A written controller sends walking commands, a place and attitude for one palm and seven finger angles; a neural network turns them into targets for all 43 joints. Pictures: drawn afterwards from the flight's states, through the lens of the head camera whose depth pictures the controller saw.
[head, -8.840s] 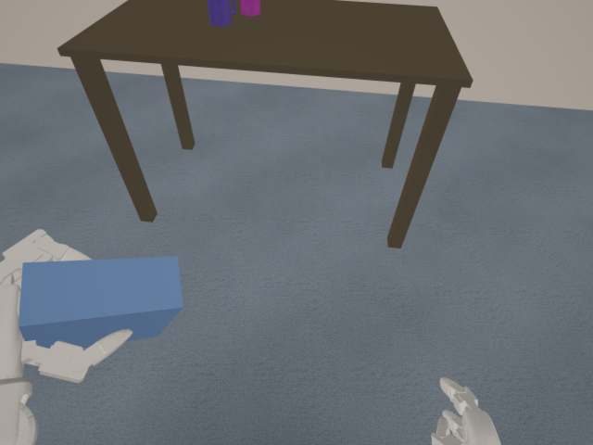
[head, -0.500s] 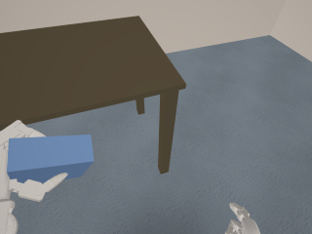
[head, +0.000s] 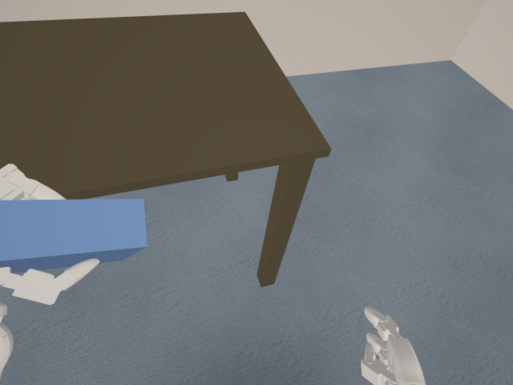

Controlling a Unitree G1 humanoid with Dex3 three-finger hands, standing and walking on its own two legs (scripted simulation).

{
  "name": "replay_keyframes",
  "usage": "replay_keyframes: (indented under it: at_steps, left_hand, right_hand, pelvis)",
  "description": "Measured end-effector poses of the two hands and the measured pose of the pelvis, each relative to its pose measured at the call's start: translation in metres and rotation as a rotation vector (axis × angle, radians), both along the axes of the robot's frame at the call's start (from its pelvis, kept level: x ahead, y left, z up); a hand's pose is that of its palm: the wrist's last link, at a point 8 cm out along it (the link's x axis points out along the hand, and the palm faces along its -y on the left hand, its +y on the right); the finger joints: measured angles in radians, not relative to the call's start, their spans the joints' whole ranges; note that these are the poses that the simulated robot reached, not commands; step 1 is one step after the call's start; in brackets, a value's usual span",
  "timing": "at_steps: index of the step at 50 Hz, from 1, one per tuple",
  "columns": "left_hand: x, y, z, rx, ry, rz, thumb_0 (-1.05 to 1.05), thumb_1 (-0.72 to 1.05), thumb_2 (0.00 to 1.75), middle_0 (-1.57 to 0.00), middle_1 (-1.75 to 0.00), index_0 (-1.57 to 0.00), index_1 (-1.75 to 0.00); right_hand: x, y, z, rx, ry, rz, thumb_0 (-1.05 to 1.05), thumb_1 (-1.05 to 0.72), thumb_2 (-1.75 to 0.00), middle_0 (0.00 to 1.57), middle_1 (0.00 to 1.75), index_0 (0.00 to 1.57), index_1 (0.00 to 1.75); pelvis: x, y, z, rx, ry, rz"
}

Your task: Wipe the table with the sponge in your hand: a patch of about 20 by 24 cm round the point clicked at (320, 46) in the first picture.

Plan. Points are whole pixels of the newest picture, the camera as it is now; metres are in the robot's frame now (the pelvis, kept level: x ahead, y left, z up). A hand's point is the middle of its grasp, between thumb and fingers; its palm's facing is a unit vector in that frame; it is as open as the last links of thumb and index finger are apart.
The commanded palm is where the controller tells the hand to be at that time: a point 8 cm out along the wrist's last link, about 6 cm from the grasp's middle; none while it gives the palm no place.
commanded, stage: shuffle to correct the standing spot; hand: left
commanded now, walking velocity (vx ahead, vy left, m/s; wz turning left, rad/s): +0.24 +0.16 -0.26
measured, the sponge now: (94, 235) +0.24 +0.23 +0.14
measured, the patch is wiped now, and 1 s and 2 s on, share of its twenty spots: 0.00 0.00 0.00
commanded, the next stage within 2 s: come to a stop and stand still in 1.04 s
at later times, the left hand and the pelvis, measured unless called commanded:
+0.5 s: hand (67, 184) +0.29 +0.27 +0.17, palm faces +0.39 -0.84 -0.38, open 9.6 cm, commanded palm +0.25 +0.31 +0.18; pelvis +0.08 +0.04 -0.03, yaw -1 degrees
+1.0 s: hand (49, 145) +0.36 +0.33 +0.16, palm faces +0.44 -0.78 -0.45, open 9.6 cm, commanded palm +0.31 +0.35 +0.18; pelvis +0.15 +0.07 +0.00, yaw -1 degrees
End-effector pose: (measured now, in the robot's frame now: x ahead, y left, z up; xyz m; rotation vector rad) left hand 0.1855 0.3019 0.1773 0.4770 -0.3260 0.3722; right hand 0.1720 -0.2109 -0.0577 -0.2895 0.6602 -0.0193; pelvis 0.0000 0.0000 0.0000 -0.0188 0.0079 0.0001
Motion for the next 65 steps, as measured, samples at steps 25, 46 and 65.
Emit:
replay_keyframes:
  at_steps: [25, 46, 65]
  left_hand:
    - [0.07, 0.011, -0.001, 0.049, -0.107, -0.08, 0.0, -0.45, 1.0, -0.8, -1.34, -0.8, -1.34]
    - [0.12, 0.044, 0.01, 0.079, 0.068, 0.018, 0.0, -0.45, 1.0, -0.8, -1.34, -0.8, -1.34]
    - [0.179, 0.095, 0.025, 0.101, -0.072, -0.062, 0.0, -0.45, 1.0, -0.8, -1.34, -0.8, -1.34]
  right_hand:
    - [0.051, -0.003, -0.04, -0.021, 0.127, -0.126, 0.01, -0.9, -0.9, 0.2, 0.3, 0.2, 0.3]
    - [0.093, 0.043, -0.05, 0.087, 0.17, -0.132, 0.01, -0.9, -0.9, 0.21, 0.3, 0.2, 0.3]
    - [0.176, 0.118, -0.014, 0.105, -0.051, -0.128, 0.01, -0.9, -0.9, 0.2, 0.3, 0.2, 0.3]
  pelvis:
    - [0.081, 0.037, -0.03, -0.003, -0.043, -0.018]
    - [0.139, 0.063, -0.006, 0.047, -0.026, -0.017]
    - [0.175, 0.118, -0.013, 0.047, -0.042, -0.037]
